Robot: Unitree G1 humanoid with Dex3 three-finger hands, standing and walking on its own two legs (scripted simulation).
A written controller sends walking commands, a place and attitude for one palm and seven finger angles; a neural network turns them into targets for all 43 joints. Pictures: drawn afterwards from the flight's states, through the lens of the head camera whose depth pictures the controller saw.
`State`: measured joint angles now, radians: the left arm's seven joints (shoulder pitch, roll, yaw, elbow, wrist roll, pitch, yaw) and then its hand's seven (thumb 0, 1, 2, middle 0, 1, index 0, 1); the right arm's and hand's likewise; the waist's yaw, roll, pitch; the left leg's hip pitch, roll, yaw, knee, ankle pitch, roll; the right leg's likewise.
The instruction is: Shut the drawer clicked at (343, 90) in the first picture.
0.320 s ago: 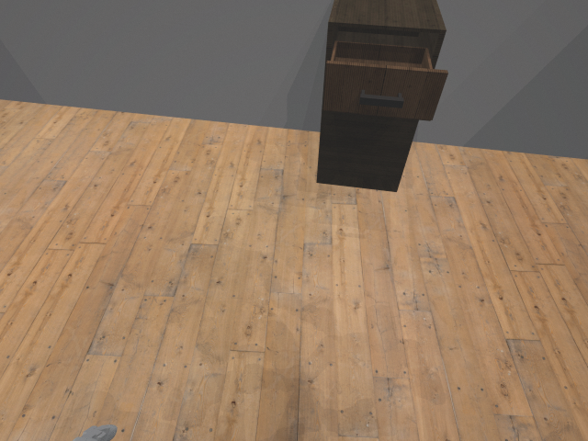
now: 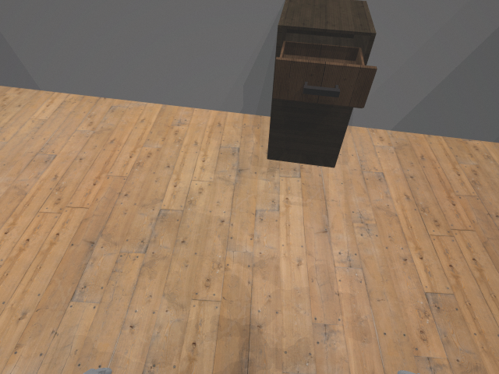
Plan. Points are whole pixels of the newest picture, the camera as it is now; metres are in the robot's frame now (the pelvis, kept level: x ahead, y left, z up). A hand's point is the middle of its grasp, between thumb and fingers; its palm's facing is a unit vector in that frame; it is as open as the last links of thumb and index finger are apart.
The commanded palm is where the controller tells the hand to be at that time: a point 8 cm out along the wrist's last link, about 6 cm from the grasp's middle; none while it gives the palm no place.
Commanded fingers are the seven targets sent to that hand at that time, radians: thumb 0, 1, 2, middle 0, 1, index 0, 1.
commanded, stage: stand and wait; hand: left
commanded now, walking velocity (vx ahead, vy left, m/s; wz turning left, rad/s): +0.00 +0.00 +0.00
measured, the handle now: (321, 88) +1.10 -0.20 -0.09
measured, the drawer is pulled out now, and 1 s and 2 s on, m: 0.30 0.30 0.30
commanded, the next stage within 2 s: look at it before walking up in 0.50 s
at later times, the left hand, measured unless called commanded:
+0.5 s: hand out of the picture +0.06 +0.24 -0.15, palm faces -0.02 -0.94 -0.33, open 7.4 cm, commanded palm none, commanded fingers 0.00 0.90 0.90 -0.20 -0.30 -0.20 -0.30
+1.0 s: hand out of the picture +0.05 +0.24 -0.15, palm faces -0.02 -0.95 -0.32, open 7.4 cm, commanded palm none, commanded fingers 0.00 0.90 0.90 -0.20 -0.30 -0.20 -0.30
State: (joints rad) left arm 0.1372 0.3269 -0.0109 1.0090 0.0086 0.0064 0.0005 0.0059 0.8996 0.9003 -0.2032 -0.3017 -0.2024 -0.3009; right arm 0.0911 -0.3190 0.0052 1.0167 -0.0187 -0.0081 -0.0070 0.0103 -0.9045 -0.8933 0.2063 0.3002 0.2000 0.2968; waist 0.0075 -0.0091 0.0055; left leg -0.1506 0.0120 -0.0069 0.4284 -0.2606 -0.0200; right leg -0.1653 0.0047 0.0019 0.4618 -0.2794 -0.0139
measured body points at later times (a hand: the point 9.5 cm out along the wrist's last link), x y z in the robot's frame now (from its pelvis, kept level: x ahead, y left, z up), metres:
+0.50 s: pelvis -0.01 +0.00 +0.00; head -0.01 +0.00 +0.45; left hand +0.06 +0.29 -0.13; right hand +0.06 -0.30 -0.13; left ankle -0.02 +0.13 -0.74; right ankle -0.02 -0.11 -0.74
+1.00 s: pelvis -0.02 +0.00 +0.00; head -0.02 +0.00 +0.45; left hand +0.05 +0.29 -0.13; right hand +0.05 -0.29 -0.13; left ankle -0.02 +0.13 -0.74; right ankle -0.02 -0.11 -0.74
